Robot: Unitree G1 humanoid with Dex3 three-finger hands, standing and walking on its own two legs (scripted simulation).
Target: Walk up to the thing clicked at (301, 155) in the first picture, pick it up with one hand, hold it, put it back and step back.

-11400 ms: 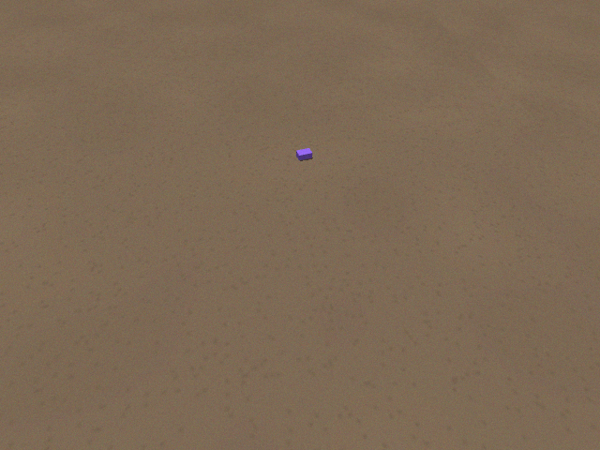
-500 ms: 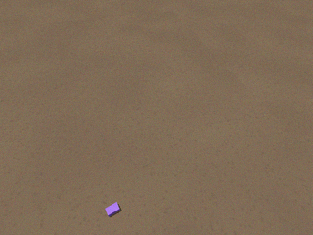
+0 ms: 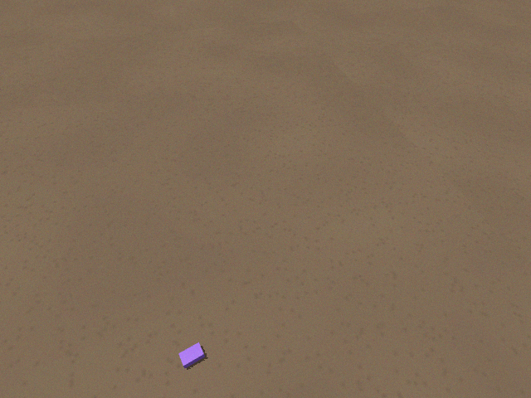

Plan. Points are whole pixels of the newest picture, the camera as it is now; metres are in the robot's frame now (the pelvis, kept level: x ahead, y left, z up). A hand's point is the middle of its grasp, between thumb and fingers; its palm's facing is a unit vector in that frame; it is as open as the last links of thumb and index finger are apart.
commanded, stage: stand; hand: left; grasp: from above
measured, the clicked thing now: (191, 355) +0.39 +0.24 -0.77
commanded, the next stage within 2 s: rise first in 0.16 s
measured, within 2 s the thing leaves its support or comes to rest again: neither
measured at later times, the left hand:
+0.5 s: hand out of the picture +0.14 +0.25 -0.17, palm faces -0.03 -0.94 -0.35, open 8.5 cm
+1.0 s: hand out of the picture +0.11 +0.27 -0.24, palm faces -0.17 -0.83 -0.53, open 12.6 cm
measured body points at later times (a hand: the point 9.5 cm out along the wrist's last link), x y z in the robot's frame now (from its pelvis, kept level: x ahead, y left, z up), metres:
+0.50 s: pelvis -0.01 +0.00 -0.02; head +0.05 +0.01 +0.43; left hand +0.14 +0.30 -0.15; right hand +0.08 -0.27 -0.14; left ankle +0.00 +0.13 -0.75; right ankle -0.02 -0.13 -0.75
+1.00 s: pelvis -0.02 +0.01 -0.10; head +0.08 +0.02 +0.34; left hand +0.12 +0.31 -0.21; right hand +0.15 -0.23 -0.19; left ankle +0.00 +0.13 -0.75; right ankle -0.02 -0.13 -0.75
